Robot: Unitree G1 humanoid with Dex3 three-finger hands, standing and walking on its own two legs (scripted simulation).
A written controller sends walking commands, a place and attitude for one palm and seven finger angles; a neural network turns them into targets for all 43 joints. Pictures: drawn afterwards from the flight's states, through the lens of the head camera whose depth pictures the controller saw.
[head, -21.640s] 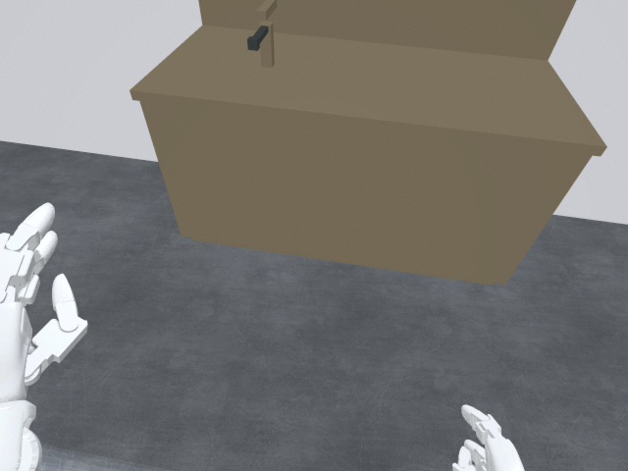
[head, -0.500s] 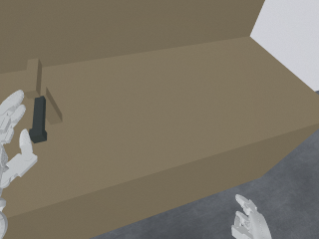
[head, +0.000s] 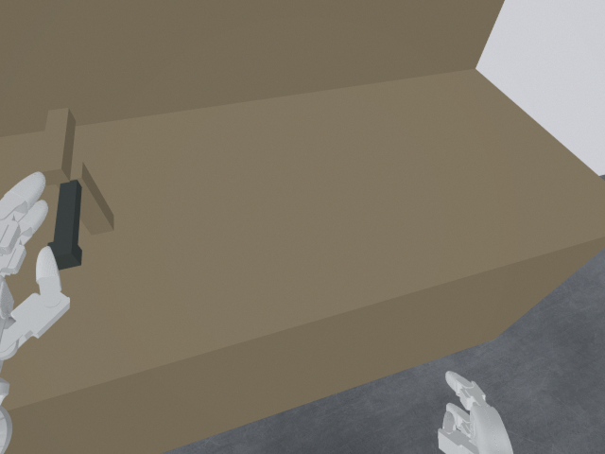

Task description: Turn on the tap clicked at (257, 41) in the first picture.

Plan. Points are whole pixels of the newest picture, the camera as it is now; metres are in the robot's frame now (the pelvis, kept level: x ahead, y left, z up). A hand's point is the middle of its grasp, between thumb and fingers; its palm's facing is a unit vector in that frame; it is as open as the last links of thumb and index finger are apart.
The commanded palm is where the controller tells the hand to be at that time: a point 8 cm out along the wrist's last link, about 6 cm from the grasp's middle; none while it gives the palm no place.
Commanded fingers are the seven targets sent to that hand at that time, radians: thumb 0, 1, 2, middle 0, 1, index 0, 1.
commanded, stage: shuffle to correct the standing spot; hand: left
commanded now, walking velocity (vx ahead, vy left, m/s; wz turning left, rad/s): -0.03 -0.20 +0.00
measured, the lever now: (64, 254) +0.32 +0.33 +0.08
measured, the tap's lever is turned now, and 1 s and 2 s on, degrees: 0 0 0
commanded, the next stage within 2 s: come to a stop and stand still in 0.32 s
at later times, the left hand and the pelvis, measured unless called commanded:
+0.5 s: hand (51, 285) +0.23 +0.25 +0.18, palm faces +0.32 -0.82 -0.48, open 7.4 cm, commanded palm +0.15 +0.28 +0.18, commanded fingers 0.00 0.90 0.90 -0.20 -0.30 -0.20 -0.30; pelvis +0.00 +0.00 +0.00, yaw +2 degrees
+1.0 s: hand out of the picture +0.20 +0.33 +0.17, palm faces +0.45 -0.83 -0.31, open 7.4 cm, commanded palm +0.13 +0.35 +0.18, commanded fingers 0.00 0.90 0.90 -0.20 -0.30 -0.20 -0.30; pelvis -0.01 +0.06 +0.00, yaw +4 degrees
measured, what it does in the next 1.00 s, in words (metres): shifts its weight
